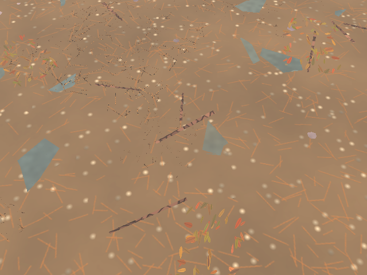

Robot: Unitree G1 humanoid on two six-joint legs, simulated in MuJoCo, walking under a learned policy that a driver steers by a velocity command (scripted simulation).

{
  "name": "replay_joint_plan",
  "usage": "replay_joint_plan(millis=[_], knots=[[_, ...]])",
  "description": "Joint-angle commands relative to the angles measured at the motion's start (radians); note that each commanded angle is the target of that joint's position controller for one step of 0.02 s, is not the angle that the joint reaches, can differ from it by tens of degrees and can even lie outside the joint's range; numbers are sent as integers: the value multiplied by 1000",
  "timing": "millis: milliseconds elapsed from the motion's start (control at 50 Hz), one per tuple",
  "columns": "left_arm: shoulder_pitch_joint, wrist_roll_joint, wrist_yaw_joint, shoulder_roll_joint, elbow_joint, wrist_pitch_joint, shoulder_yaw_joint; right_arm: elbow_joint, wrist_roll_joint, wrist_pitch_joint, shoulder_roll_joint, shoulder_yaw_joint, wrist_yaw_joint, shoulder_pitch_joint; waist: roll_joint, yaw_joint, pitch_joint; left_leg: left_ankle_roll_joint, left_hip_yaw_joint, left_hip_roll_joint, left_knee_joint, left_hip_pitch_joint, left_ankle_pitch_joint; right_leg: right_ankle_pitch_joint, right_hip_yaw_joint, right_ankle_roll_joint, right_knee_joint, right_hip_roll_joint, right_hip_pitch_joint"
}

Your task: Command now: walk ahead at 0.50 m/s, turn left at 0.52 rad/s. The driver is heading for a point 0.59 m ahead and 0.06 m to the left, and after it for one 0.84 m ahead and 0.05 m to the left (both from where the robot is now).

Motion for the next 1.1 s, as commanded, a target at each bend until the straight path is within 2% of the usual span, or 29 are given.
replay_joint_plan(millis=[20, 100, 180, 280, 320, 340, 360, 380, 400, 420, 440, 460, 480, 500, 540, 640, 720, 780, 820, 840, 860, 880, 900, 920, 940, 960, 980, 1020, 1100], knots=[[-27, 18, 7, 131, -97, -15, 39, -70, -10, -11, -99, -20, -11, 31, 22, 13, -115, 208, -390, 267, -278, 280, 208, 71, 63, 6, -71, -79, -251], [-100, 30, 15, 86, -140, 15, 32, -71, 1, -11, -160, -36, -37, 78, 43, 11, -63, 197, -295, 225, -317, 156, 266, 216, 25, 62, -315, -58, -238], [-247, 19, 3, 59, -187, 9, 20, -65, 8, 1, -161, -38, -49, 134, 83, -48, -41, 129, -252, 164, -297, 111, 147, 477, 13, 65, -614, 9, -149], [-306, 5, -15, 111, -230, -8, 32, -52, 14, 15, -151, -36, -55, 186, 105, -59, -45, 105, -381, 217, -190, 238, 74, 427, 55, 39, -740, 33, -112], [-246, 5, -22, 129, -217, -20, 38, -55, 6, 20, -147, -36, -60, 179, 135, -27, -59, 92, -407, 239, -125, 288, 130, 367, 38, 8, -762, 30, -53], [-165, 13, -20, 143, -193, -26, 48, -58, 2, 21, -126, -28, -59, 175, 135, 12, -95, 73, -390, 206, -54, 289, 213, 369, 17, -20, -798, 37, 59], [-43, 30, -16, 179, -173, -30, 60, -70, -5, 17, -84, -11, -53, 168, 105, 68, -199, 43, -340, 156, 125, 230, 231, 370, 79, -74, -766, -44, 265], [105, 46, -12, 258, -153, -27, 81, -85, -1, 9, -36, 5, -52, 255, -79, 77, -349, -26, -224, 37, 448, -38, 17, 310, 384, -201, -765, -243, 622], [179, 20, -23, 257, -101, -12, 89, -77, 20, 0, -41, 13, -51, 342, -331, 62, -394, -62, -174, -8, 688, -285, -423, 86, 750, -308, -883, -381, 747], [133, -1, -26, 169, -123, -9, 64, -74, 29, -4, -133, -4, -49, 275, -189, 82, -256, -60, -220, 48, 773, -385, -385, -71, 712, -271, -919, -350, 655], [76, 4, -24, 129, -135, 0, 52, -92, 22, -3, -150, -8, -48, 169, -96, 86, -148, -59, -189, 87, 783, -396, -299, -43, 558, -229, -927, -304, 530], [27, 15, -25, 117, -139, 7, 43, -111, 7, -6, -137, -7, -47, 105, -45, 66, -74, -58, -159, 117, 731, -376, -239, 63, 456, -215, -957, -261, 401], [-1, 21, -25, 96, -139, 8, 34, -118, -4, -6, -128, -10, -45, 83, -48, 42, -46, -56, -148, 152, 666, -343, -195, 158, 386, -206, -979, -228, 327], [-10, 26, -25, 91, -136, 8, 30, -118, -3, -5, -109, -9, -41, 95, -69, 21, -43, -57, -133, 172, 624, -295, -173, 221, 335, -199, -1000, -202, 277], [7, 17, -26, 102, -121, 4, 33, -119, -3, -1, -72, 0, -38, 102, -88, 11, -53, -68, -99, 185, 548, -267, -151, 320, 266, -215, -1032, -185, 245], [55, 1, -13, 163, -91, 15, 48, -165, -9, -9, -34, 24, -30, -49, -64, 46, -36, -92, -51, 187, 234, -240, 81, 433, 122, -203, -1076, -157, 233], [135, -11, -12, 177, -55, 30, 47, -196, 4, -14, -41, 27, -16, -165, -69, 88, -14, -94, -22, 150, 79, -178, 183, 421, 85, -183, -1057, -163, 264], [160, -15, -10, 189, -35, 45, 49, -223, 8, -20, -62, 22, -3, -212, -81, 82, 2, -63, -22, 137, 17, -172, 116, 447, 102, -164, -1014, -208, 344], [140, -17, -5, 207, -32, 56, 53, -212, 5, -24, -92, 8, -1, -147, -88, 25, -32, -32, 2, 109, -34, -49, 78, 601, 85, -139, -925, -209, 366], [135, -17, -3, 197, -33, 60, 48, -176, -1, -23, -127, -12, -6, -36, -72, -32, -100, -7, 24, 84, -61, 119, 83, 736, 44, -116, -793, -169, 344], [127, -4, 0, 164, -49, 58, 33, -136, -8, -21, -182, -35, -15, 131, -37, -105, -217, 39, -51, 159, -28, 379, 108, 680, 0, -80, -571, -121, 216], [192, 13, -1, 72, -83, 42, 3, -120, -28, -12, -283, -57, -24, 254, 177, -107, -358, 167, -442, 410, -49, 744, 31, 303, -73, -8, -186, 15, -159], [206, 4, -5, 80, -75, 21, 0, -107, -11, -7, -246, -45, -19, 284, 282, -107, -429, 240, -735, 491, -185, 792, -90, -182, 40, -3, -4, 66, -328], [144, -21, -12, 161, -91, 10, 23, -111, -4, -7, -189, -24, -16, 223, 197, -101, -283, 200, -630, 457, -205, 684, -158, -143, 71, -13, 72, 2, -423], [84, -29, -15, 163, -101, 10, 23, -122, -6, -7, -153, -13, -17, 157, 141, -80, -185, 163, -481, 416, -223, 549, -131, -54, 50, -22, 50, -44, -422], [56, -19, -12, 150, -102, 16, 24, -126, -14, -10, -125, -4, -13, 93, 90, -49, -116, 142, -387, 375, -265, 417, -83, 18, 37, -19, -8, -75, -387], [62, -10, -9, 144, -96, 30, 30, -128, -21, -18, -96, 4, -10, 51, 103, -17, -82, 125, -317, 346, -302, 324, -22, 70, 48, -15, -57, -103, -331], [97, -12, -7, 100, -83, 60, 25, -114, -25, -35, -96, 0, -7, 25, 115, 18, -64, 125, -223, 329, -363, 223, 54, 133, 58, -2, -82, -108, -257], [27, -8, -3, 88, -112, 74, 30, -69, -34, -51, -118, -11, -22, 57, 66, 14, -26, 117, -78, 324, -400, 239, 192, 318, 107, 19, -212, -89, -340]])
